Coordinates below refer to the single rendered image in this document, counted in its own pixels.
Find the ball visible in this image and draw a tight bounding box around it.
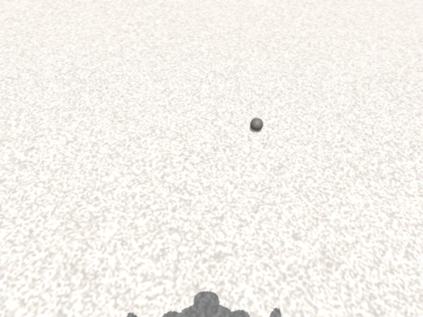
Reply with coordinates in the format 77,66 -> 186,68
250,118 -> 263,131

